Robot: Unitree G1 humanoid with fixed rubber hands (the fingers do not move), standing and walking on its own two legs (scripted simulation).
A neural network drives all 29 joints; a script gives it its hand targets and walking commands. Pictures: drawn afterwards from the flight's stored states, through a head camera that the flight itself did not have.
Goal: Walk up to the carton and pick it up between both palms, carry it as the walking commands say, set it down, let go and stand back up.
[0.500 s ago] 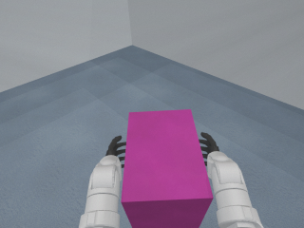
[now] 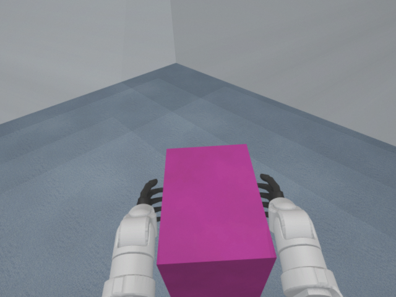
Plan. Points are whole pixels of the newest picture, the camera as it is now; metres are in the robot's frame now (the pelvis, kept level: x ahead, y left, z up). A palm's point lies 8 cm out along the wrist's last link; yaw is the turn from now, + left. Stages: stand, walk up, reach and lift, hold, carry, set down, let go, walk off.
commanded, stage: hold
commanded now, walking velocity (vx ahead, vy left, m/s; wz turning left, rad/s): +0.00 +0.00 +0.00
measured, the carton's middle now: (211, 228) +0.29 +0.00 -0.02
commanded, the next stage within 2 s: carry in 0.46 s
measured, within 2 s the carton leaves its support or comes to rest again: neither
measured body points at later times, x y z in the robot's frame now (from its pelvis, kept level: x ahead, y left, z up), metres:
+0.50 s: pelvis +0.00 +0.00 +0.00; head -0.06 +0.01 +0.44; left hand +0.31 +0.14 +0.05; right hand +0.31 -0.14 +0.05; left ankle +0.03 +0.12 -0.74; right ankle +0.02 -0.12 -0.74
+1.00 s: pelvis -0.03 +0.00 -0.01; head +0.01 -0.01 +0.43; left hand +0.38 +0.05 +0.10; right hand +0.32 -0.22 +0.11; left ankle -0.02 +0.12 -0.73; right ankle +0.02 -0.12 -0.74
